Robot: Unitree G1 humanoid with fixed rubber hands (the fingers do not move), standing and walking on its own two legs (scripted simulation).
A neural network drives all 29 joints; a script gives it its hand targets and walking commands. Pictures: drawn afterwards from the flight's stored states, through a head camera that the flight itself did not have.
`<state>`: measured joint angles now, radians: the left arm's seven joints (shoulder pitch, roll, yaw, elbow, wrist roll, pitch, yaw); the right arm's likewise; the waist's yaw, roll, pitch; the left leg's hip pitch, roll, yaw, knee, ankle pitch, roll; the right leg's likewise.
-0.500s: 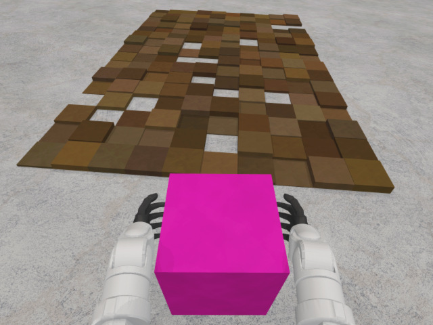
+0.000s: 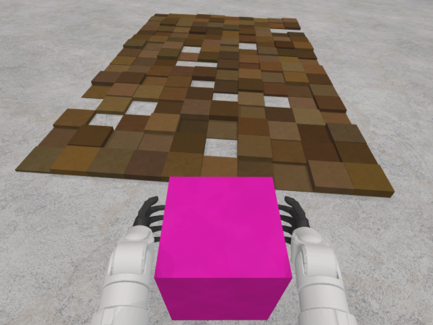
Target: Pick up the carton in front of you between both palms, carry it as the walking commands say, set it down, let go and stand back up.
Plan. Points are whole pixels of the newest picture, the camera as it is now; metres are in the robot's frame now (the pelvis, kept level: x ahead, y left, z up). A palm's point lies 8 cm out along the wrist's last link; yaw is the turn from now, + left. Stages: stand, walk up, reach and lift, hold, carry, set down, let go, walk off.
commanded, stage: reach and lift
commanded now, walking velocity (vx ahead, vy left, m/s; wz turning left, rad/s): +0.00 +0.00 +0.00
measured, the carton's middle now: (220, 251) +0.29 +0.00 -0.04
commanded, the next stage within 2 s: hold in 0.20 s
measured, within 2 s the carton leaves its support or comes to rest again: neither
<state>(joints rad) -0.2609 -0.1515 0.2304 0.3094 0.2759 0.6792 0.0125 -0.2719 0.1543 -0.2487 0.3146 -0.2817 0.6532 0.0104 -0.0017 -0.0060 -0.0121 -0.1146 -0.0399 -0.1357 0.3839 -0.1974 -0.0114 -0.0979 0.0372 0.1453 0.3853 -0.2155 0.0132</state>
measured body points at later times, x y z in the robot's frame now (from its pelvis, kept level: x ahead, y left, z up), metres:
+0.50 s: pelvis -0.01 +0.00 +0.00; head -0.06 +0.00 +0.45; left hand +0.29 +0.15 +0.04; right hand +0.29 -0.15 +0.05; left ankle +0.01 +0.13 -0.74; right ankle +0.00 -0.13 -0.74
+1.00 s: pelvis -0.01 +0.00 +0.00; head -0.05 +0.00 +0.45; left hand +0.29 +0.15 +0.04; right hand +0.30 -0.15 +0.05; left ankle +0.01 +0.13 -0.74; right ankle +0.00 -0.13 -0.74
